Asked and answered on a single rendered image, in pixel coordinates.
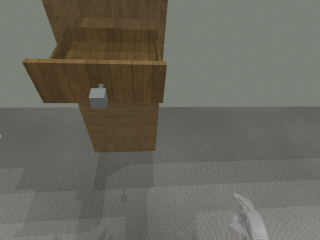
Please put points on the handle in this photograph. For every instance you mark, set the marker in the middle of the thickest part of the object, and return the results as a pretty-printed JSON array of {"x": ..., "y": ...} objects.
[{"x": 98, "y": 97}]

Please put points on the cabinet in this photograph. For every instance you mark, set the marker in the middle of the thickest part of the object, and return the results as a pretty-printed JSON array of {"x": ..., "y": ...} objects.
[{"x": 120, "y": 127}]

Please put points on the drawer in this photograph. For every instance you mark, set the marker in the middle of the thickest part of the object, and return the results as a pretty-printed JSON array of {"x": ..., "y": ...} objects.
[{"x": 126, "y": 61}]

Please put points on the right robot hand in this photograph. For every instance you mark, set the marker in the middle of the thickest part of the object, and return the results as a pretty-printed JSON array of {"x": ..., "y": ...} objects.
[{"x": 252, "y": 226}]

